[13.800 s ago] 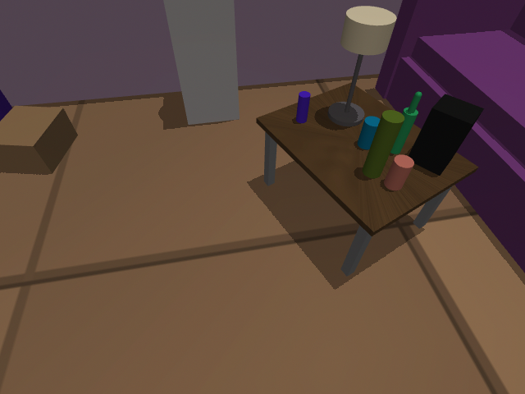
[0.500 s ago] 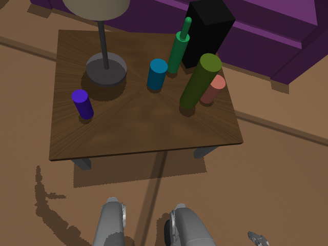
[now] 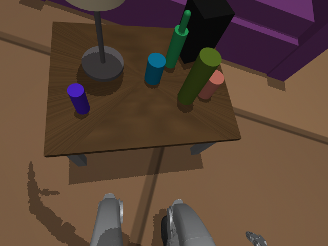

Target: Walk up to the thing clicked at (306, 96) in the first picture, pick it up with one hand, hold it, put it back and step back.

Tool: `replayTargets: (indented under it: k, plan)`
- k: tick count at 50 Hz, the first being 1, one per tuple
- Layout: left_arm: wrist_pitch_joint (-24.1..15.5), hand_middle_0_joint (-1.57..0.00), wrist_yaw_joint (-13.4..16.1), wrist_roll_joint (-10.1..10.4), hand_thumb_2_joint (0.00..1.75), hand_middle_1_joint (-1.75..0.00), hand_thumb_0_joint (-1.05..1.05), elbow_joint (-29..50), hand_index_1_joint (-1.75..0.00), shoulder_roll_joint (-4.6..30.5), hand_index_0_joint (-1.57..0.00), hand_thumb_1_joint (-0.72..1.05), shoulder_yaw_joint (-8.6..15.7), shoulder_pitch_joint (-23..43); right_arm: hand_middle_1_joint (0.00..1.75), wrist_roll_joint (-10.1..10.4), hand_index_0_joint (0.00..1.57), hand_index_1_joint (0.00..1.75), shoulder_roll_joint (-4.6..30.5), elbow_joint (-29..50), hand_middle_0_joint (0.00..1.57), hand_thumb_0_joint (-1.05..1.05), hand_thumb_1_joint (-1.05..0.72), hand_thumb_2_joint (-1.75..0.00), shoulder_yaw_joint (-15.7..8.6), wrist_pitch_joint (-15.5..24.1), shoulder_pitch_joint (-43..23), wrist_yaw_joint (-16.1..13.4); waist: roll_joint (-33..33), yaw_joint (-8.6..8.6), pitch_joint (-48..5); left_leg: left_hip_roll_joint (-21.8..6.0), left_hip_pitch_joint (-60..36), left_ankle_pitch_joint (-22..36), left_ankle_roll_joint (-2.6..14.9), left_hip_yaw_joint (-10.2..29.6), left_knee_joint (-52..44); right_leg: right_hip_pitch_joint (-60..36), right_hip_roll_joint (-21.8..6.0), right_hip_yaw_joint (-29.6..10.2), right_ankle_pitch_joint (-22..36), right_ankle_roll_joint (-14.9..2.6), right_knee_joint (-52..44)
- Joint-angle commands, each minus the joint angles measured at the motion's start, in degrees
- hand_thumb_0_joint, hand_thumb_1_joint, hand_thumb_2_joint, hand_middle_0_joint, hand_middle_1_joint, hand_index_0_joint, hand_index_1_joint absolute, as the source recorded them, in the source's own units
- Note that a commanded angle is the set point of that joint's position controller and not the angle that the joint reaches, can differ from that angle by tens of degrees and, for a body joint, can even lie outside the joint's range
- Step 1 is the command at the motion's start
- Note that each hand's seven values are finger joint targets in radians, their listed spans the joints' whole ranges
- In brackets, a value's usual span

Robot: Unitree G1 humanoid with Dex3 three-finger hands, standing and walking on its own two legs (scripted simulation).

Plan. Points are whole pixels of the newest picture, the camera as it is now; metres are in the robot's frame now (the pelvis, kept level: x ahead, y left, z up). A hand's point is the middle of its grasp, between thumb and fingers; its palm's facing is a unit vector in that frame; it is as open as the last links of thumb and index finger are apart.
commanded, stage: go down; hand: left
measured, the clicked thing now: (79, 100) +0.53 +0.23 -0.20
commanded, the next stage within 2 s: approach in 0.78 s
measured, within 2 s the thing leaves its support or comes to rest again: neither
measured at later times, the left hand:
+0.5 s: hand out of the picture +0.44 +0.42 +0.10, palm faces +0.28 -0.96 -0.02, open 17.1 cm
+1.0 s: hand out of the picture +0.43 +0.42 +0.09, palm faces +0.28 -0.96 -0.01, open 17.3 cm
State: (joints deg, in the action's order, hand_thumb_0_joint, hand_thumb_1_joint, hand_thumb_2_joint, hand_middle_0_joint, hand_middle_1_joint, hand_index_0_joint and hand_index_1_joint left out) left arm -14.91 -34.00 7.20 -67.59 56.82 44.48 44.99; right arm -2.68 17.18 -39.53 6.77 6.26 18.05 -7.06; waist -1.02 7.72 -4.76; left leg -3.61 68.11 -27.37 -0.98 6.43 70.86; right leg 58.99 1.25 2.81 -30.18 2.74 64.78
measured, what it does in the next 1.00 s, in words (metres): stands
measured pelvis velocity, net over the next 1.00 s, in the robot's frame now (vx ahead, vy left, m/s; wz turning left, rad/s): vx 0.00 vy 0.00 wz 0.00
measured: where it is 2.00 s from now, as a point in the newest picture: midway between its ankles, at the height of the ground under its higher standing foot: (140, 245)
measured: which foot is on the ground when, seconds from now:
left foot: down 0.00-1.00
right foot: down 0.00-1.00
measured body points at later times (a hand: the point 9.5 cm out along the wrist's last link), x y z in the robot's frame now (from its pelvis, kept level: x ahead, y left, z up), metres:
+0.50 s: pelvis +0.00 +0.00 +0.00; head +0.17 +0.06 +0.41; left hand +0.42 +0.47 +0.10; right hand +0.06 -0.27 -0.09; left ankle +0.05 +0.12 -0.63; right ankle +0.00 -0.16 -0.63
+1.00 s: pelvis +0.00 +0.00 +0.00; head +0.16 +0.06 +0.41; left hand +0.41 +0.47 +0.09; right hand +0.06 -0.28 -0.09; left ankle +0.05 +0.12 -0.63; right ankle +0.00 -0.16 -0.63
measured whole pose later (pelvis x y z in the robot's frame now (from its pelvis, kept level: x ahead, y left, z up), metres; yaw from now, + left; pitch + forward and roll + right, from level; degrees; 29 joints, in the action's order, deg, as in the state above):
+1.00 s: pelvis +0.00 +0.00 +0.00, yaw +0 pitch +25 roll -7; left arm -15.2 -34.2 8.4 -67.7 56.2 43.6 44.7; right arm -2.5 17.2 -39.4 6.8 5.6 17.5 -6.7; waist -0.6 7.5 -5.4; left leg -3.7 69.2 -27.9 -1.2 6.7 71.6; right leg 60.0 1.4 3.0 -30.8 2.6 65.6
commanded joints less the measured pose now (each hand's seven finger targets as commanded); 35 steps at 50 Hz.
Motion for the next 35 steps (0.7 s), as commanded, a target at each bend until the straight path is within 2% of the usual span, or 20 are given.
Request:
replayTargets:
  k: [1, 5, 8, 9, 14, 15, 16, 17, 18, 20, 22, 23, 24, 27, 28, 29, 31, 32, 33, 35]
  plan:
    - [-3.5, -0.05, -0.3, 1.7, 0.04, -0.03, 0.0, 12.2, -0.03, 22.3, -0.04, -0.39, 0.4, 17.3, 0.3, 0.3, 0.2, 0.3, 12.5, 1.5, 0.2, 0.0, -0.9, -0.9, -4.9, 1.0, 9.6, -1.2, 20.1, -1.43, -28.2, 0.3, -35.2, 20.5, 0.65, -0.3, -9.4, 0.7, 1.1, 1.4, 13.0, -4.29, -6.7]
    - [-3.2, -0.04, 0.4, 1.6, 0.05, -0.03, 0.0, 11.9, -0.03, 25.3, -0.04, -0.41, 2.6, 17.0, 0.3, 0.4, 0.2, 0.3, 12.7, 2.9, 0.2, 0.0, -0.89, -0.9, -4.6, 1.0, 8.9, -1.4, 17.5, -1.94, -27.4, 0.5, -32.3, 18.0, 1.08, -0.5, -9.2, -0.8, 1.2, 1.4, 12.4, -4.17, -7.2]
    - [-3.4, -0.05, 0.0, 2.1, 0.04, -0.03, 0.0, 11.5, -0.03, 23.0, -0.04, -0.41, 1.4, 17.0, 0.3, 0.3, 0.2, 0.3, 12.4, 2.3, 0.2, 0.0, -0.9, -0.9, -4.4, 0.9, 9.8, -1.1, 16.6, -1.37, -27.0, 0.5, -31.8, 20.5, 1.32, -0.4, -8.3, -0.8, 1.2, 1.4, 14.1, -4.1, -7.0]
    - [-3.1, -0.04, -0.3, 2.1, 0.05, -0.04, 0.0, 8.2, -0.04, 21.3, -0.04, -0.42, 0.7, 14.6, 0.3, 0.4, 0.2, 0.3, 12.3, 2.0, 0.2, 0.0, -0.9, -0.9, -4.3, 0.8, 9.5, -1.1, 16.2, -1.17, -26.0, 0.4, -31.5, 20.8, 1.26, -0.4, -8.2, 0.1, 1.2, 1.5, 14.0, -4.07, -6.8]
    - [-4.4, -0.04, -0.1, 2.5, 0.05, -0.04, 0.0, 14.7, -0.04, 26.5, -0.04, -0.42, 3.4, 19.2, 0.3, 0.3, 0.2, 0.3, 12.9, 3.0, 0.2, 0.0, -0.89, -0.9, -4.5, 0.8, 9.3, -1.1, 17.7, -2.1, -29.9, 0.4, -33.4, 21.8, 1.14, -0.3, -7.9, -1.0, 1.1, 1.4, 14.6, -4.1, -6.3]
    - [-4.1, -0.04, 0.1, 2.4, 0.05, -0.03, 0.0, 13.2, -0.04, 25.4, -0.04, -0.4, 3.3, 18.0, 0.3, 0.4, 0.2, 0.3, 13.0, 3.5, 0.2, 0.0, -0.89, -0.9, -4.6, 0.9, 8.8, -1.1, 17.3, -1.88, -29.5, 0.4, -33.6, 21.3, 1.12, -0.2, -8.2, -0.7, 1.1, 1.5, 14.2, -4.11, -6.3]
    - [-3.7, -0.04, -0.2, 2.6, 0.06, -0.04, 0.0, 10.9, -0.04, 21.9, -0.03, -0.39, 1.3, 16.5, 0.3, 0.3, 0.2, 0.3, 12.6, 1.9, 0.2, 0.0, -0.9, -0.9, -4.6, 0.7, 10.1, -0.9, 16.9, -1.43, -28.9, 0.2, -34.1, 22.5, 0.93, 0.2, -8.2, 0.3, 1.3, 1.8, 14.5, -4.17, -6.1]
    - [-3.9, -0.04, 0.2, 2.3, 0.05, -0.04, 0.0, 13.8, -0.04, 25.7, -0.04, -0.41, 3.3, 18.0, 0.3, 0.3, 0.2, 0.3, 12.8, 2.9, 0.2, 0.0, -0.89, -0.9, -4.6, 0.7, 9.3, -0.9, 17.7, -2.19, -29.7, 0.5, -33.3, 21.7, 1.07, -0.2, -8.2, -1.0, 1.1, 1.4, 14.4, -4.12, -6.3]
    - [-3.7, -0.05, 0.0, 2.0, 0.04, -0.04, 0.0, 11.9, -0.04, 24.2, -0.04, -0.41, 2.1, 17.4, 0.3, 0.3, 0.2, 0.3, 12.6, 2.3, 0.2, 0.0, -0.9, -0.9, -4.6, 0.7, 9.5, -1.1, 17.5, -1.61, -29.1, 0.5, -33.3, 20.5, 1.04, -0.3, -8.4, -0.7, 1.2, 1.3, 13.9, -4.1, -6.5]
    - [-3.4, -0.05, 0.4, 1.5, 0.05, -0.04, 0.0, 13.2, -0.04, 24.9, -0.04, -0.43, 2.2, 18.2, 0.3, 0.3, 0.2, 0.3, 12.5, 3.2, 0.2, 0.0, -0.9, -0.9, -4.4, 0.7, 9.3, -1.1, 17.2, -1.49, -30.1, 0.7, -32.2, 20.9, 1.39, -0.6, -8.0, -2.6, 0.9, 1.0, 14.9, -3.99, -6.7]
    - [-3.3, -0.04, 0.4, 1.4, 0.06, -0.04, 0.0, 13.3, -0.05, 24.4, -0.04, -0.43, 1.8, 17.5, 0.3, 0.3, 0.2, 0.3, 12.6, 2.5, 0.2, 0.0, -0.9, -0.9, -4.5, 0.5, 9.5, -1.0, 19.0, -1.98, -29.2, 0.6, -33.1, 21.1, 0.92, -0.3, -8.5, -0.5, 1.0, 1.4, 13.9, -4.22, -6.2]
    - [-3.4, -0.05, 0.4, 1.6, 0.04, -0.04, 0.0, 13.8, -0.04, 25.4, -0.04, -0.43, 2.8, 17.6, 0.3, 0.3, 0.2, 0.3, 12.8, 3.0, 0.2, 0.0, -0.9, -0.9, -4.7, 0.5, 9.4, -1.0, 18.9, -2.47, -29.3, 0.4, -33.9, 20.7, 0.84, -0.1, -8.6, 0.0, 1.2, 1.5, 13.2, -4.24, -6.3]
    - [-3.1, -0.05, 0.2, 1.7, 0.04, -0.04, 0.0, 11.5, -0.04, 23.7, -0.04, -0.4, 1.5, 17.1, 0.3, 0.4, 0.2, 0.3, 12.6, 2.0, 0.2, 0.0, -0.89, -0.9, -4.6, 0.5, 9.9, -1.1, 18.7, -1.72, -28.3, 0.2, -34.1, 20.3, 0.68, 0.0, -8.6, 1.1, 1.4, 1.7, 12.8, -4.24, -6.4]
    - [-3.4, -0.04, 0.7, 1.7, 0.05, -0.04, 0.0, 12.5, -0.04, 25.5, -0.04, -0.4, 3.0, 17.0, 0.3, 0.4, 0.2, 0.3, 12.6, 2.5, 0.2, 0.0, -0.9, -0.9, -4.4, 0.4, 9.6, -1.0, 17.9, -2.11, -28.3, 0.5, -32.6, 20.4, 0.98, -0.2, -8.4, -0.4, 1.2, 1.5, 13.5, -4.23, -6.5]
    - [-3.2, -0.04, 0.4, 2.0, 0.06, -0.04, 0.0, 10.5, -0.04, 23.8, -0.04, -0.41, 2.2, 16.2, 0.3, 0.4, 0.2, 0.3, 12.4, 1.9, 0.2, 0.0, -0.9, -0.9, -4.2, 0.4, 10.1, -1.1, 16.8, -1.42, -27.9, 0.5, -32.5, 21.1, 1.2, -0.4, -7.8, -0.3, 1.3, 1.4, 14.2, -4.05, -6.7]
    - [-3.4, -0.04, 0.5, 2.0, 0.06, -0.05, 0.0, 12.4, -0.05, 24.9, -0.04, -0.43, 2.9, 16.6, 0.3, 0.3, 0.2, 0.3, 12.4, 2.7, 0.2, 0.0, -0.9, -0.9, -4.2, 0.4, 9.5, -1.1, 16.7, -1.95, -28.0, 0.6, -31.9, 21.6, 1.38, -0.7, -7.7, -1.6, 1.1, 1.2, 15.1, -3.94, -6.7]
    - [-3.0, -0.04, -0.1, 1.9, 0.06, -0.05, 0.0, 8.4, -0.05, 21.1, -0.04, -0.42, 0.4, 13.5, 0.3, 0.3, 0.2, 0.3, 12.2, 2.3, 0.2, 0.0, -0.9, -0.9, -4.2, 0.4, 9.6, -0.9, 15.6, -1.44, -26.8, 0.7, -30.7, 22.3, 1.4, -0.6, -7.5, -1.4, 1.1, 1.3, 15.8, -3.97, -6.6]
    - [-3.9, -0.05, 0.1, 1.9, 0.05, -0.05, 0.0, 13.3, -0.05, 25.5, -0.04, -0.44, 2.9, 16.4, 0.3, 0.3, 0.2, 0.3, 12.5, 2.5, 0.2, 0.0, -0.9, -0.9, -4.5, 0.3, 9.5, -0.9, 17.4, -2.5, -27.8, 0.7, -30.8, 22.2, 1.25, -0.6, -7.6, -1.5, 1.0, 1.2, 15.5, -4.05, -6.2]
    - [-3.7, -0.05, 0.2, 1.5, 0.04, -0.04, 0.0, 11.6, -0.04, 26.4, -0.04, -0.43, 3.4, 15.7, 0.3, 0.4, 0.2, 0.3, 12.6, 3.1, 0.2, 0.0, -0.9, -0.9, -4.5, 0.4, 9.1, -1.0, 16.8, -2.22, -28.2, 0.7, -31.1, 21.8, 1.48, -0.8, -7.3, -2.0, 1.0, 1.1, 15.5, -3.9, -6.5]
    - [-3.9, -0.04, 0.0, 2.4, 0.05, -0.05, 0.0, 11.5, -0.04, 24.5, -0.04, -0.42, 3.2, 15.3, 0.3, 0.6, 0.2, 0.3, 12.4, 2.6, 0.2, 0.0, -0.9, -0.9, -4.4, 0.4, 9.5, -0.8, 15.6, -1.96, -28.8, 0.7, -30.9, 22.2, 1.52, -0.7, -7.2, -2.7, 1.1, 1.1, 16.1, -3.86, -6.2]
